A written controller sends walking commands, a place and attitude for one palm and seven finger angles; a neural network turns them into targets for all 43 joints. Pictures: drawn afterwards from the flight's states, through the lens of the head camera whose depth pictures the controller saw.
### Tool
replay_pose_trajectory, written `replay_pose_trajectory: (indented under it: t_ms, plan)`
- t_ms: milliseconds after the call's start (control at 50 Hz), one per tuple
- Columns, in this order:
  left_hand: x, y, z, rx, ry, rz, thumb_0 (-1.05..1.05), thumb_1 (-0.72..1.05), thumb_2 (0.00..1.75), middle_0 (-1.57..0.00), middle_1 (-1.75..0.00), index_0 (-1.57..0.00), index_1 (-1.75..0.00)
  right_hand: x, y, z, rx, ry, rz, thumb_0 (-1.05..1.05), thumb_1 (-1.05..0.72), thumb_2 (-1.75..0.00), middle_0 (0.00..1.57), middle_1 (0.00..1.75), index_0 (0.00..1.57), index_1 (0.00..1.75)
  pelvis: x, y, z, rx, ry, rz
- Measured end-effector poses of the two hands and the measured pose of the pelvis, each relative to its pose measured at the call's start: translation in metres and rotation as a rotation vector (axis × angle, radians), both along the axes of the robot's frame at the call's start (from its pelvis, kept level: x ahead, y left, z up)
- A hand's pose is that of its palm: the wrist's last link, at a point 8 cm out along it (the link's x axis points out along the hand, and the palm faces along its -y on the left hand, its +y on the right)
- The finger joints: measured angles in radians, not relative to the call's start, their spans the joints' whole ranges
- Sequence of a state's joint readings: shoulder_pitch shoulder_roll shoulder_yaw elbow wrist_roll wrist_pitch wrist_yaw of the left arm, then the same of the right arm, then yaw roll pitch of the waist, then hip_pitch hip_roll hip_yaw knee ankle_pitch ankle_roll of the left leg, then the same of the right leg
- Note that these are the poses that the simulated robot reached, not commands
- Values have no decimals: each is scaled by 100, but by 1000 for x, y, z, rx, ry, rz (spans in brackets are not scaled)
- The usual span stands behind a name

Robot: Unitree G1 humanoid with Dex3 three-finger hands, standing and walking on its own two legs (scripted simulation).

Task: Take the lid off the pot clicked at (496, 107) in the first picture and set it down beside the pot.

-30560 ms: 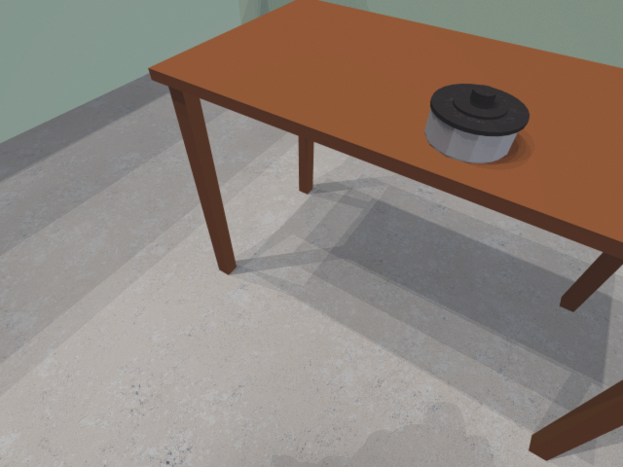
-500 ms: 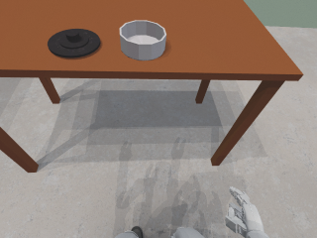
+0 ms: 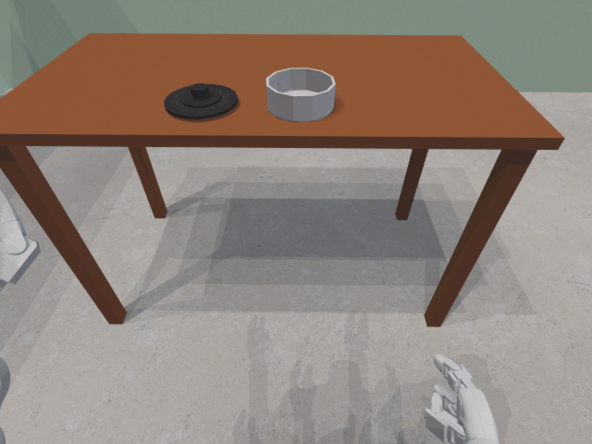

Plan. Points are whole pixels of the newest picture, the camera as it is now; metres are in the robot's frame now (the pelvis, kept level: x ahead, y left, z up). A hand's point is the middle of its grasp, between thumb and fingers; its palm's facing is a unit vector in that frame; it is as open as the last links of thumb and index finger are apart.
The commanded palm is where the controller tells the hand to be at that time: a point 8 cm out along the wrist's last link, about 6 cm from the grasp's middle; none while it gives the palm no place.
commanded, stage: stop stepping back and stand still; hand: left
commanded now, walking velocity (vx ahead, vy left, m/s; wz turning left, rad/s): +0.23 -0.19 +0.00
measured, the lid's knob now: (199, 90) +0.84 +0.24 +0.11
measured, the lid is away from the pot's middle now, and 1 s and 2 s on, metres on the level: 0.24 0.24 0.24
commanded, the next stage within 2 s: let the arm hang, fingers relaxed in 1.46 s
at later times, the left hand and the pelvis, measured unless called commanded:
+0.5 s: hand (150, 411) +0.21 +0.22 -0.08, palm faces +0.14 -0.94 -0.32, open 7.4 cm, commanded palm none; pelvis +0.02 +0.00 -0.01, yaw +6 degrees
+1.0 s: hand out of the picture +0.02 +0.23 -0.15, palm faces +0.09 -0.97 -0.24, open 7.3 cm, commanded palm none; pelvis +0.05 +0.05 +0.02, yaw +3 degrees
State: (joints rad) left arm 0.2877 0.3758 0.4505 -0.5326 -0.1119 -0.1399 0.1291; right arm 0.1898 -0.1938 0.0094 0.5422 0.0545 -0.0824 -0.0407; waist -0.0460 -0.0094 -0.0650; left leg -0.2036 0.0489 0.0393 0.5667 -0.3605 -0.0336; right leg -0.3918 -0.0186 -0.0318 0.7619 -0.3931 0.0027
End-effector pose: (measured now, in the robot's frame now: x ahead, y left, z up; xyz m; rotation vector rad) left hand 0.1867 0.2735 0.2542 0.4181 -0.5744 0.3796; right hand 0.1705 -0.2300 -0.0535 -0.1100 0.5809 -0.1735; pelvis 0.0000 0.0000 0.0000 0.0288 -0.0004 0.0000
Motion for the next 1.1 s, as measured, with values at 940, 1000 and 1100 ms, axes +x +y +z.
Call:
replay_pose_trajectory:
  t_ms: [940,1000,1100]
  plan:
    - [-183,5,-372,-591,1971,342,-1,92,90,-20,-30,-19,-29,-135,62,-87,90,861,-26,1,-91,-90,20,30,20,30,46,40,15,-36,-17,56]
    - [-176,0,-374,-604,1965,311,-1,91,90,-20,-30,-19,-29,-136,72,-87,97,871,-23,2,-93,-90,20,30,20,30,47,45,16,-32,-17,51]
    - [-162,-13,-381,-625,1951,242,0,91,90,-20,-30,-19,-29,-138,82,-85,105,870,-44,2,-93,-90,20,30,20,30,50,52,17,-27,-20,40]
